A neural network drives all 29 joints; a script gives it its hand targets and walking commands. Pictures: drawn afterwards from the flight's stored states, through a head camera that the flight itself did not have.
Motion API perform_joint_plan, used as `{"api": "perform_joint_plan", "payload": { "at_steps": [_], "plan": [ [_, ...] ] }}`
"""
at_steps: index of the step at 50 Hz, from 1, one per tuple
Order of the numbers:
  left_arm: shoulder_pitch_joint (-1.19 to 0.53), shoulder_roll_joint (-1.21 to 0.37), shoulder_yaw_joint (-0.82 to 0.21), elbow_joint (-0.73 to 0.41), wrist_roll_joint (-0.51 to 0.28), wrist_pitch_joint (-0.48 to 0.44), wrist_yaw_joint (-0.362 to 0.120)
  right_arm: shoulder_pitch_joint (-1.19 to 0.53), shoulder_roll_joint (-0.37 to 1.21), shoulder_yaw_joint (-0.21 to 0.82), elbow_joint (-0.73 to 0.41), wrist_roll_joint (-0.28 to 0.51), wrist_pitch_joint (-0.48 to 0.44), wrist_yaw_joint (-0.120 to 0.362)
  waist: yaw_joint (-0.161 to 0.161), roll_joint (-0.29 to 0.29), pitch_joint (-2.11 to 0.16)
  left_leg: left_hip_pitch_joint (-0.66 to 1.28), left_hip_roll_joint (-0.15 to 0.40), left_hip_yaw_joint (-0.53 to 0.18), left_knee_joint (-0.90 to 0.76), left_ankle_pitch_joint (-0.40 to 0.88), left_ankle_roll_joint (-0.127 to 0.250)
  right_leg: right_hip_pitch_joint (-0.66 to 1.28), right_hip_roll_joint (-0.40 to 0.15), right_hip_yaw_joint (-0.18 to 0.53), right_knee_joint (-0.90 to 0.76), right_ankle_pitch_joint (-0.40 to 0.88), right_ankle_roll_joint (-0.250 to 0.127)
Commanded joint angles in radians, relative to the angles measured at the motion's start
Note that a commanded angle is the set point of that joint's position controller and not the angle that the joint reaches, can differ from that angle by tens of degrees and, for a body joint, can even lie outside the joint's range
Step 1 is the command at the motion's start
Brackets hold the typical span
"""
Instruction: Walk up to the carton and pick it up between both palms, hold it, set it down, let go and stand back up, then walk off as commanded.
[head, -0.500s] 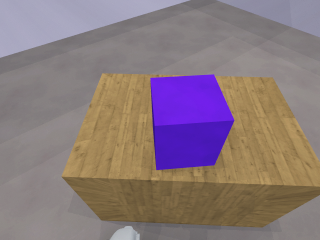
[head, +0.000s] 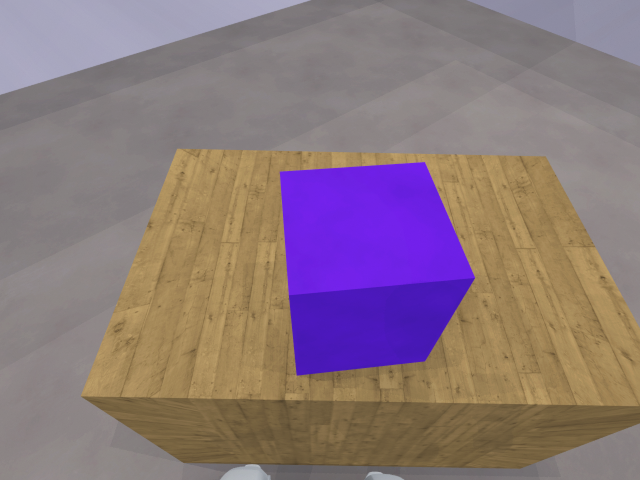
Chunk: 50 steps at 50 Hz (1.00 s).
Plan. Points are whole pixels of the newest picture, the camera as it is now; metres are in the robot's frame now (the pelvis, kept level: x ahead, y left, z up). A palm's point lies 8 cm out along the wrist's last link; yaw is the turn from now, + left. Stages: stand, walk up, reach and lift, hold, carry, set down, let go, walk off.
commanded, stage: walk up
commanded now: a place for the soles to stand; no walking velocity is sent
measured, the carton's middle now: (357, 273) +0.41 -0.05 -0.02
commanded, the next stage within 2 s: none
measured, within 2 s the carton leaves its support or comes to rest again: neither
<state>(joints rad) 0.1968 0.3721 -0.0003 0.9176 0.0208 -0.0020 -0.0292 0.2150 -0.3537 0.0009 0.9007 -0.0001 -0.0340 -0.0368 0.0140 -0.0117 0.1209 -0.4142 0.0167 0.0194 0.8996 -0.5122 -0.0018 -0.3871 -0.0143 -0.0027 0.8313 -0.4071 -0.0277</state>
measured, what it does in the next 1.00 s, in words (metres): shifts its weight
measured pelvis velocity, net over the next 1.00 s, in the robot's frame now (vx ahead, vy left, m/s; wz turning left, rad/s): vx -0.08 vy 0.01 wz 0.00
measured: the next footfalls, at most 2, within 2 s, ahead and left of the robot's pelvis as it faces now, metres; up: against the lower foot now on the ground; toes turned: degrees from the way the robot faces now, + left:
right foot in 1.20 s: -0.01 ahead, -0.12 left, +0.00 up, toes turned -1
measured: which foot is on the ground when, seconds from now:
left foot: down 0.00-1.00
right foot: down 0.00-1.00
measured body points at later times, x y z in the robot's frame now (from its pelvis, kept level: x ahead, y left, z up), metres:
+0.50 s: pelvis -0.02 -0.01 +0.00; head +0.01 -0.01 +0.45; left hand +0.06 +0.30 -0.12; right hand +0.05 -0.31 -0.14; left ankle +0.01 +0.14 -0.70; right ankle +0.02 -0.10 -0.71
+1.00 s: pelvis -0.08 +0.01 +0.00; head -0.08 +0.01 +0.45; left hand -0.01 +0.31 -0.13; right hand -0.02 -0.30 -0.13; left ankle -0.02 +0.13 -0.70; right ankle +0.01 -0.11 -0.71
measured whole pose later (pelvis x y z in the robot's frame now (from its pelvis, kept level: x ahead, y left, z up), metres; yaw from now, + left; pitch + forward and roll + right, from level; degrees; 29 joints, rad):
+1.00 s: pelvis -0.08 +0.01 +0.00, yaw +0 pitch -7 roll +0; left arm 0.13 0.37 0.00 1.05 0.02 0.02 -0.02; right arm 0.21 -0.35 0.00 1.01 0.00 -0.01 -0.02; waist 0.01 -0.01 0.13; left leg -0.35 -0.02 -0.04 0.83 -0.39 0.01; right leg -0.39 -0.01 -0.02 0.79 -0.29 -0.02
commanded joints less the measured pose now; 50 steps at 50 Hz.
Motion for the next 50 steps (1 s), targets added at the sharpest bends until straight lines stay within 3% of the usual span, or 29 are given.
{"api": "perform_joint_plan", "payload": {
  "at_steps": [1, 3, 5, 6, 8, 9, 10, 11, 12, 14, 15, 16, 17, 19, 21, 23, 25, 27, 31, 32, 33, 34, 35, 37, 41, 44, 47, 49, 50],
  "plan": [
    [-0.066, 0.289, 0.092, -0.077, -0.016, -0.025, 0.036, 0.072, -0.261, -0.092, -0.023, 0.011, -0.038, -0.008, -0.062, -0.123, -0.230, 0.131, 0.010, 0.010, -0.186, 0.172, 0.049, 0.102, -0.203, 0.219, -0.236, 0.547, -0.152],
    [-0.088, 0.224, 0.078, -0.088, -0.032, -0.012, 0.029, 0.046, -0.281, -0.096, -0.023, -0.015, -0.051, -0.015, -0.057, 0.029, -0.195, 0.269, 0.147, -0.236, -0.325, 0.373, 0.104, -0.089, -0.112, 0.161, -0.094, 0.422, -0.052],
    [-0.071, 0.243, 0.092, -0.049, -0.035, 0.003, 0.036, 0.028, -0.377, -0.109, -0.005, 0.004, -0.056, -0.020, -0.039, 0.080, -0.163, 0.205, 0.352, -0.474, -0.373, 0.624, 0.284, -0.040, -0.010, 0.036, 0.057, 0.031, 0.020],
    [-0.073, 0.225, 0.093, -0.057, -0.030, 0.002, 0.035, 0.018, -0.373, -0.111, -0.012, -0.010, -0.053, -0.022, -0.035, 0.117, -0.154, 0.165, 0.351, -0.448, -0.368, 0.683, 0.297, -0.019, -0.016, 0.040, 0.078, -0.116, 0.002],
    [0.003, 0.236, 0.095, -0.028, -0.026, -0.009, 0.029, -0.047, -0.352, -0.101, -0.028, -0.006, -0.035, -0.020, 0.007, 0.182, -0.157, 0.127, 0.262, -0.296, -0.280, 0.686, 0.218, 0.057, -0.032, 0.043, -0.097, 0.163, -0.005],
    [0.020, 0.250, 0.104, -0.010, -0.015, -0.019, 0.027, -0.073, -0.311, -0.085, -0.024, 0.002, -0.029, -0.016, 0.017, 0.148, -0.183, 0.072, 0.199, -0.219, -0.204, 0.593, 0.152, 0.132, -0.068, 0.096, -0.164, 0.336, -0.011],
    [0.019, 0.272, 0.102, -0.011, -0.011, -0.025, 0.023, -0.088, -0.296, -0.092, -0.045, 0.008, -0.030, -0.018, 0.015, -0.022, -0.202, 0.008, 0.116, -0.110, -0.146, 0.489, 0.098, 0.207, -0.110, 0.166, -0.243, 0.433, -0.055],
    [0.019, 0.288, 0.108, -0.017, -0.010, -0.030, 0.025, -0.099, -0.278, -0.076, -0.039, 0.011, -0.020, -0.016, 0.010, -0.048, -0.169, -0.008, 0.026, -0.031, -0.043, 0.366, 0.052, 0.183, -0.176, 0.306, -0.311, 0.477, -0.106],
    [-0.003, 0.298, 0.101, -0.033, -0.018, -0.034, 0.026, -0.089, -0.247, -0.069, -0.035, 0.017, -0.015, -0.016, 0.008, -0.084, -0.158, -0.012, -0.006, 0.016, 0.002, 0.228, 0.042, 0.181, -0.227, 0.320, -0.342, 0.446, -0.162],
    [-0.081, 0.282, 0.093, -0.048, -0.009, -0.023, 0.025, -0.044, -0.245, -0.072, -0.024, 0.001, -0.014, -0.008, -0.029, -0.159, -0.139, 0.041, -0.030, -0.008, -0.027, -0.044, 0.052, 0.083, -0.274, 0.424, -0.404, 0.261, -0.200],
    [-0.090, 0.297, 0.091, -0.050, -0.013, -0.019, 0.027, -0.033, -0.248, -0.077, -0.025, -0.003, -0.018, -0.007, -0.028, -0.087, -0.132, 0.102, -0.014, -0.015, -0.098, 0.012, 0.050, 0.043, -0.273, 0.398, -0.369, 0.291, -0.209],
    [-0.127, 0.289, 0.086, -0.043, -0.013, -0.020, 0.027, 0.012, -0.258, -0.082, 0.012, -0.002, -0.021, -0.009, -0.060, -0.086, -0.120, 0.161, 0.008, -0.006, -0.171, 0.125, 0.056, -0.030, -0.217, 0.285, -0.355, 0.259, -0.151],
    [-0.164, 0.247, 0.076, -0.050, -0.010, -0.011, 0.024, 0.010, -0.262, -0.080, 0.017, -0.007, -0.032, -0.009, -0.071, -0.079, -0.094, 0.203, 0.057, -0.096, -0.274, 0.216, 0.086, -0.091, -0.148, 0.224, -0.308, 0.268, -0.088],
    [-0.121, 0.235, 0.089, -0.042, -0.021, 0.003, 0.022, 0.056, -0.362, -0.110, 0.038, -0.011, -0.039, -0.009, -0.053, 0.137, -0.130, 0.150, 0.278, -0.422, -0.463, 0.154, 0.215, -0.093, -0.002, 0.046, -0.008, 0.030, -0.003],
    [-0.053, 0.245, 0.098, -0.031, -0.009, 0.010, 0.021, -0.078, -0.393, -0.107, -0.005, -0.018, -0.038, -0.014, 0.000, 0.090, -0.083, 0.027, 0.352, -0.503, -0.468, 0.195, 0.307, -0.016, -0.007, 0.050, 0.068, -0.124, 0.004],
    [0.017, 0.218, 0.093, 0.017, -0.028, -0.006, 0.026, -0.171, -0.346, -0.088, -0.019, -0.019, -0.019, -0.009, 0.060, 0.125, -0.054, -0.089, 0.240, -0.273, -0.361, 0.424, 0.206, 0.139, -0.025, 0.028, -0.121, 0.055, -0.028],
    [0.038, 0.295, 0.107, 0.041, -0.017, -0.026, 0.030, -0.131, -0.247, -0.076, -0.019, 0.015, 0.005, -0.005, 0.026, -0.107, -0.130, -0.047, -0.005, -0.053, 0.012, 0.383, 0.046, 0.146, -0.218, 0.330, -0.366, 0.452, -0.091],
    [-0.052, 0.322, 0.105, 0.007, -0.019, -0.033, 0.039, -0.095, -0.246, -0.078, -0.004, 0.012, 0.020, -0.011, 0.008, -0.134, -0.112, -0.049, -0.071, -0.060, 0.115, -0.058, 0.047, 0.130, -0.345, 0.434, -0.407, 0.538, -0.220],
    [-0.174, 0.305, 0.096, -0.028, -0.018, -0.020, 0.050, 0.055, -0.231, -0.081, 0.033, 0.012, 0.012, -0.005, -0.074, -0.144, -0.089, 0.122, -0.033, -0.041, 0.027, 0.042, 0.053, -0.048, -0.332, 0.369, -0.380, 0.443, -0.210],
    [-0.203, 0.290, 0.087, -0.043, -0.022, -0.009, 0.047, 0.067, -0.249, -0.085, 0.045, 0.001, 0.005, -0.003, -0.092, -0.070, -0.072, 0.209, -0.016, -0.047, -0.088, 0.141, 0.067, -0.120, -0.272, 0.297, -0.318, 0.482, -0.169],
    [-0.188, 0.267, 0.075, -0.031, -0.028, -0.004, 0.043, 0.062, -0.276, -0.095, 0.041, -0.006, -0.005, -0.005, -0.084, 0.002, -0.079, 0.199, 0.060, -0.181, -0.299, 0.369, 0.093, -0.092, -0.153, 0.184, -0.175, 0.446, -0.075],
    [-0.152, 0.194, 0.068, -0.018, -0.042, -0.002, 0.040, 0.000, -0.258, -0.087, 0.035, -0.019, -0.008, 0.005, -0.010, 0.126, -0.081, 0.150, 0.139, -0.355, -0.451, 0.236, 0.142, -0.055, -0.068, 0.126, -0.109, 0.144, -0.033],
    [-0.130, 0.235, 0.086, -0.011, -0.040, 0.006, 0.039, -0.068, -0.346, -0.096, 0.016, -0.009, -0.015, 0.003, -0.001, 0.110, -0.045, 0.005, 0.264, -0.484, -0.480, 0.340, 0.223, 0.017, 0.003, 0.034, -0.011, -0.015, 0.010],
    [-0.100, 0.230, 0.094, 0.025, -0.035, 0.012, 0.039, -0.109, -0.349, -0.097, -0.007, -0.011, -0.021, -0.004, 0.013, 0.115, -0.042, -0.040, 0.326, -0.565, -0.495, 0.355, 0.298, 0.064, 0.013, 0.064, 0.096, -0.124, -0.003],
    [0.004, 0.237, 0.102, 0.055, -0.018, 0.001, 0.024, -0.189, -0.319, -0.093, -0.030, -0.018, 0.002, 0.004, 0.051, 0.180, -0.088, -0.124, 0.182, -0.324, -0.389, 0.149, 0.152, 0.220, -0.013, 0.010, -0.138, 0.026, -0.018],
    [-0.084, 0.273, 0.097, 0.059, 0.000, -0.018, 0.023, -0.102, -0.241, -0.083, -0.010, -0.014, 0.015, 0.007, 0.004, -0.015, -0.037, -0.073, 0.009, -0.162, -0.228, -0.009, 0.067, 0.058, -0.159, 0.311, -0.465, -0.266, -0.078],
    [-0.206, 0.284, 0.096, 0.034, 0.002, -0.010, 0.026, -0.008, -0.254, -0.092, 0.061, -0.005, 0.021, 0.012, -0.056, -0.050, -0.004, 0.151, -0.055, -0.029, -0.031, -0.005, 0.049, -0.206, -0.254, 0.379, -0.591, -0.407, -0.138],
    [-0.215, 0.277, 0.092, 0.029, 0.004, -0.004, 0.028, 0.050, -0.225, -0.088, 0.088, -0.001, 0.023, 0.021, -0.067, -0.133, -0.031, 0.238, -0.029, -0.036, -0.107, 0.005, 0.059, -0.228, -0.225, 0.316, -0.575, -0.447, -0.092],
    [-0.224, 0.261, 0.082, 0.035, -0.006, 0.001, 0.029, 0.087, -0.219, -0.084, 0.107, -0.013, 0.019, 0.023, -0.070, -0.078, -0.035, 0.250, -0.023, -0.075, -0.164, 0.025, 0.058, -0.239, -0.204, 0.302, -0.500, -0.379, -0.066]
  ]
}}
